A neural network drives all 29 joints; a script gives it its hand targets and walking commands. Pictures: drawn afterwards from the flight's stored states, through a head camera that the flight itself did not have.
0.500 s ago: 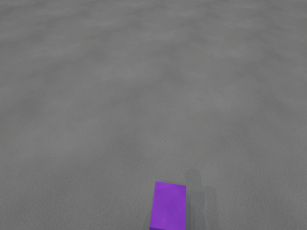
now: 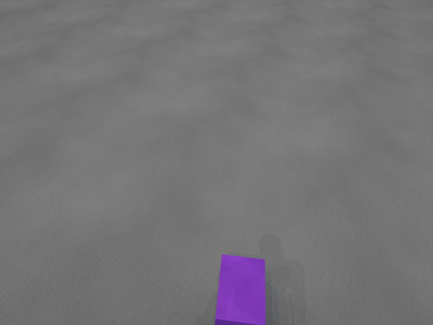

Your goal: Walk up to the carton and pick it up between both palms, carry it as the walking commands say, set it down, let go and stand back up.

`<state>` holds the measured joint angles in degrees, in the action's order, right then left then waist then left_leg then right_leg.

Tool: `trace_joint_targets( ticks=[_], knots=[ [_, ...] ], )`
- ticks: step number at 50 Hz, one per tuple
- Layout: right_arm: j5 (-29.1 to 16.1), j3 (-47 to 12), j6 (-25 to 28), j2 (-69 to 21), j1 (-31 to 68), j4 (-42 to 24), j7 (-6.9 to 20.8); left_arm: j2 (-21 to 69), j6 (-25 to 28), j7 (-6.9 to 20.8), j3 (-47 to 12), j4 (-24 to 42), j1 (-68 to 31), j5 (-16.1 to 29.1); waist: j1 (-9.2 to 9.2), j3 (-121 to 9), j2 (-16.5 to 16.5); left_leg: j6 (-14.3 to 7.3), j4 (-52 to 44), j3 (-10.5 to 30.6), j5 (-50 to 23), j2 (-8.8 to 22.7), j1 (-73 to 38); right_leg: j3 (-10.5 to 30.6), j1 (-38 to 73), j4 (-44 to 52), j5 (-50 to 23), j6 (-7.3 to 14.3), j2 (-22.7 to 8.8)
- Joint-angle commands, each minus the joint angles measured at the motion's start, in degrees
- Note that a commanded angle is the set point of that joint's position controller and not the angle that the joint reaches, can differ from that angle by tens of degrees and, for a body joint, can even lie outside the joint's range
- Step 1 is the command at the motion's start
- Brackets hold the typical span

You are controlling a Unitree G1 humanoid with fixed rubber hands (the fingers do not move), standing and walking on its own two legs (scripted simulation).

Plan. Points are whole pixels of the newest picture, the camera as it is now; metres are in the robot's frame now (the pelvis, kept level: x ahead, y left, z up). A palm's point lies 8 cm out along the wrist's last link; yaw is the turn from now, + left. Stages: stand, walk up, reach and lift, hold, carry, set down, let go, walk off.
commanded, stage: walk up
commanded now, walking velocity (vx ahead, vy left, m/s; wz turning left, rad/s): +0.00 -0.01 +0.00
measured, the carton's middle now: (239, 294) +0.37 -0.08 -0.68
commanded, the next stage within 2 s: stand in 0.62 s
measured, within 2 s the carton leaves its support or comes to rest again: neither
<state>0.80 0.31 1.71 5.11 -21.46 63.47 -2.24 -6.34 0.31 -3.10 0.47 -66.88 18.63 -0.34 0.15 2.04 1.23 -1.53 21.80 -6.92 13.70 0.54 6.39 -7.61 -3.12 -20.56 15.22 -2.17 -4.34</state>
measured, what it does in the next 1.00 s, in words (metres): stands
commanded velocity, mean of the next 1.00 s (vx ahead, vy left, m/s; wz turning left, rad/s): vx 0.00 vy -0.01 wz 0.00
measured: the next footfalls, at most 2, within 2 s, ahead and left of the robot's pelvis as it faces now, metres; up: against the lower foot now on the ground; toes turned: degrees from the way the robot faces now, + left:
none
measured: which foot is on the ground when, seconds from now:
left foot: down 0.00-1.00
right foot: down 0.00-1.00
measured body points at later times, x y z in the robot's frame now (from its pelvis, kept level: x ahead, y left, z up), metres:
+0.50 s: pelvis -0.02 +0.00 +0.00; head -0.01 +0.01 +0.45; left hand -0.08 +0.19 -0.17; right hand -0.07 -0.20 -0.16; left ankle -0.02 +0.10 -0.74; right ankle -0.05 -0.13 -0.74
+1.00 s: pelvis -0.05 +0.00 -0.03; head -0.01 +0.02 +0.42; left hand +0.13 +0.24 -0.16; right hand +0.12 -0.25 -0.14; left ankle -0.02 +0.10 -0.74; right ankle -0.05 -0.13 -0.74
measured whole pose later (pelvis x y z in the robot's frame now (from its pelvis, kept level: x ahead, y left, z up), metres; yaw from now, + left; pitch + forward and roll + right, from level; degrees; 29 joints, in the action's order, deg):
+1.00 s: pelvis -0.05 +0.00 -0.03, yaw -1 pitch +7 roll +0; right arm -9.8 -3.7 -20.0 15.9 2.0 46.5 -4.1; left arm -16.3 -20.5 -4.6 -6.1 -46.8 -3.1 11.3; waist -0.8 -2.9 1.6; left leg -2.4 39.5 -6.9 17.5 1.8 29.2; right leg -3.3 -27.1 -39.9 19.9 0.3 -3.2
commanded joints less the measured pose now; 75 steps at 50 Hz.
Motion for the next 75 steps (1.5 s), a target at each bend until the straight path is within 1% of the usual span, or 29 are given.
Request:
trace_joint_targets(
  ticks=[1,8,20,28,29,32,35,41,42,43,44,45,46,48,49,51,52,53,54,55,56,58,60,63,66,70,71,73,75],
  knots=[
    [-0.02,0.52,0.09,3.76,-5.97,0.15,-0.13,-3.24,0.19,-0.13,0.32,-0.52,6.18,0.09,-0.03,4.12,-1.48,-0.28,-3.7,5.87,-16.31,8.02,1.28,3.54,-2.56,2.8,-11.78,1.14,-4.29],
    [-0.13,0.74,-0.17,4.08,-5.88,0.25,0.02,-2.66,0.32,-0.05,0.25,-0.94,6.77,0.05,0.15,4.78,-1.08,0.11,-4.76,5.86,-10.3,7.8,2.82,3.47,-2.57,3.8,-9.76,1.07,-4.1],
    [-0.12,0.58,-0.24,3.97,-6.26,0.38,0.2,-2.01,0.63,0.18,0.01,-0.71,8.51,-0.33,-0.12,5.92,-1.09,0.61,-5.67,5.83,-4.77,7.28,4.4,3.82,-4.58,4.43,-7.53,1.06,-3.93],
    [-0.22,0.18,-0.16,2.88,-7.28,0.54,0.45,-2.34,0.84,0.18,0.08,-0.92,9.33,-0.13,-0.04,5.79,-0.1,0.56,-5.65,6.0,-4.93,7.13,5.01,4.06,-4.98,4.39,-7.41,1.1,-3.62],
    [-0.16,0.36,-0.2,3.19,-7.0,0.51,0.36,-1.93,0.86,0.25,-0.01,-0.79,9.21,-0.21,-0.22,5.78,-1.24,0.7,-5.65,5.72,-4.62,6.84,4.52,4.09,-5.22,4.5,-7.23,1.12,-3.76],
    [-0.19,0.49,-0.19,3.54,-6.93,0.28,0.38,-1.58,0.91,0.27,-0.13,-0.76,9.15,-0.22,-0.05,5.81,-0.48,0.57,-5.35,5.65,-5.03,6.84,4.64,4.22,-6.04,4.38,-7.06,0.99,-3.51],
    [-0.24,0.28,-0.05,3.07,-7.76,0.49,0.29,-1.89,0.98,0.34,-0.24,-0.76,9.19,-0.17,0.06,5.45,-1.48,0.46,-5.35,5.73,-5.49,6.84,5.23,4.57,-5.3,4.25,-8.39,1.06,-3.89],
    [-0.18,0.33,0.0,3.69,-7.22,0.42,0.29,-1.7,1.08,0.37,-0.2,-0.81,9.14,-0.25,-0.28,4.87,-0.6,0.15,-5.42,5.93,-4.76,6.76,4.73,4.4,-5.65,4.12,-7.51,0.93,-3.85],
    [-3.51,-1.72,-0.13,12.25,49.17,-40.99,0.52,-9.29,0.87,1.03,-2.22,43.48,-49.19,4.18,-3.09,-11.14,-1.82,-1.19,2.77,3.45,16.18,-0.13,20.57,3.81,-18.11,-6.18,14.74,2.94,5.16],
    [-5.59,-1.19,-5.31,12.64,41.5,-27.34,-1.0,-6.99,-4.4,-0.65,-3.28,29.8,-40.8,4.82,-1.35,-7.2,1.68,-0.81,6.89,0.99,17.95,2.88,20.93,1.87,-21.37,-11.45,14.89,5.88,3.67],
    [-6.0,-2.75,-8.8,12.38,34.5,-27.57,-1.79,-6.58,-8.19,-1.22,-5.01,29.44,-33.3,5.92,-1.33,-8.94,1.11,-0.69,9.08,0.79,16.83,3.43,20.8,2.2,-21.83,-11.23,14.23,6.59,1.56],
    [-8.08,-4.04,-12.24,12.47,32.38,-27.76,-2.29,-7.26,-11.35,-1.56,-6.99,31.66,-32.72,8.74,-1.05,-10.61,1.45,-1.68,10.02,1.25,15.0,3.28,19.06,2.27,-24.4,-12.55,13.63,6.59,2.3],
    [-10.29,-5.9,-16.42,11.2,28.13,-24.28,-2.59,-7.23,-15.64,-1.5,-8.37,29.44,-29.4,10.77,-1.33,-11.3,0.16,-1.9,9.08,1.16,14.29,2.94,18.64,2.82,-24.67,-11.43,13.35,7.46,1.98],
    [-12.45,-5.58,-25.13,10.17,19.39,-18.25,-1.76,-5.78,-24.29,-1.27,-9.87,21.98,-20.3,14.02,0.51,-9.3,-2.94,-2.85,7.98,3.79,14.6,3.03,20.45,3.65,-26.82,-13.92,9.72,7.64,3.44],
    [-13.04,-6.09,-29.68,8.83,17.05,-16.65,-0.86,-4.04,-28.73,-1.26,-10.25,20.83,-17.39,14.99,0.16,-9.34,-4.26,-3.63,7.62,6.03,9.84,2.79,21.71,5.13,-26.2,-15.18,2.88,7.21,4.52],
    [-13.81,-7.48,-36.63,7.35,14.36,-14.74,0.19,-2.79,-35.66,-0.8,-8.91,18.29,-11.04,15.55,-3.11,-12.42,-2.58,-4.51,8.87,10.17,-5.06,0.75,19.51,8.87,-25.41,-14.82,-6.3,7.3,4.83],
    [-12.72,-6.44,-38.79,6.81,15.0,-16.12,0.75,-2.85,-38.01,-0.32,-8.3,18.79,-10.61,14.54,-3.19,-13.21,-1.4,-4.92,9.57,11.36,-10.51,0.2,16.77,9.32,-25.87,-14.11,-9.42,7.37,5.71],
    [-11.12,-5.54,-39.98,7.41,15.87,-17.4,1.33,-3.36,-39.56,0.28,-6.88,20.03,-11.4,12.64,-3.22,-12.8,-2.36,-4.57,10.26,11.05,-13.41,-0.61,14.89,9.72,-25.32,-13.06,-11.27,7.55,6.19],
    [-8.5,-3.73,-40.56,7.03,17.84,-21.03,1.69,-3.7,-40.29,0.96,-5.63,23.37,-13.59,9.91,-2.33,-12.31,-1.0,-4.0,10.29,11.26,-14.95,-0.47,13.55,9.39,-24.9,-12.18,-13.05,7.1,6.86],
    [-6.07,-2.22,-40.57,6.86,18.47,-24.52,1.78,-4.05,-40.48,1.42,-4.1,27.21,-15.04,7.06,-2.19,-11.2,-1.61,-3.19,10.23,10.63,-14.34,-0.71,12.61,9.37,-24.44,-11.31,-13.06,6.68,6.83],
    [-3.11,0.19,-40.26,6.73,19.43,-28.02,1.39,-4.34,-40.31,1.75,-2.38,30.72,-16.59,4.31,-1.0,-10.82,-1.4,-2.38,10.45,10.3,-14.28,-0.56,11.84,9.0,-24.42,-10.94,-13.56,5.95,6.75],
    [1.14,4.33,-38.68,6.26,21.65,-34.94,0.76,-3.83,-39.06,2.14,0.42,37.51,-18.61,-0.38,-0.42,-11.64,-1.59,-1.0,11.64,9.95,-15.98,-0.95,12.08,8.4,-24.58,-11.49,-14.23,5.06,6.47],
    [4.23,6.72,-36.47,4.8,22.6,-38.48,0.56,-3.59,-36.32,2.42,2.44,42.61,-20.68,-3.61,-0.03,-15.26,-1.92,-0.49,14.42,9.8,-20.08,-1.35,12.17,7.9,-26.97,-14.1,-16.14,4.62,6.35],
    [4.39,6.78,-32.31,2.3,18.48,-40.88,0.8,-2.38,-32.29,3.68,2.27,45.74,-18.29,-3.79,0.2,-24.93,-2.54,-0.14,20.46,10.22,-29.93,-1.44,11.4,8.73,-30.76,-18.89,-22.53,3.67,5.98],
    [2.41,5.72,-29.59,0.95,13.9,-43.1,0.72,-1.83,-29.46,4.93,1.02,45.93,-13.61,-1.93,1.0,-31.95,-1.86,-0.2,24.27,10.55,-33.93,-1.49,13.14,8.55,-32.36,-22.97,-26.63,2.42,6.05],
    [0.17,3.9,-28.17,-0.09,12.89,-44.05,0.58,-2.59,-27.7,5.28,1.2,45.5,-12.09,-1.12,0.36,-29.77,-1.61,-0.25,25.62,9.48,-26.46,-2.34,19.25,8.53,-34.95,-25.23,-21.45,1.96,6.47],
    [-0.08,3.86,-28.01,0.1,13.14,-44.63,0.54,-2.39,-27.52,5.2,0.94,46.34,-12.98,-0.86,0.92,-29.55,-1.01,-0.37,26.0,9.2,-23.5,-2.32,20.24,8.43,-35.57,-25.49,-18.97,1.86,6.68],
    [-0.45,3.59,-27.76,0.31,15.34,-45.53,0.5,-2.14,-27.33,5.09,1.02,46.74,-14.87,-0.67,1.09,-26.15,0.17,-0.62,26.47,8.66,-15.26,-2.38,24.26,8.16,-36.82,-25.78,-13.2,1.92,6.72],
    [-0.52,3.53,-27.91,1.1,17.65,-45.96,0.39,-3.04,-27.16,4.96,1.99,47.11,-17.05,-1.0,0.8,-22.06,-0.44,-0.72,26.35,7.75,-6.3,-2.32,26.94,7.9,-38.39,-25.96,-5.82,1.74,6.61]
  ],
)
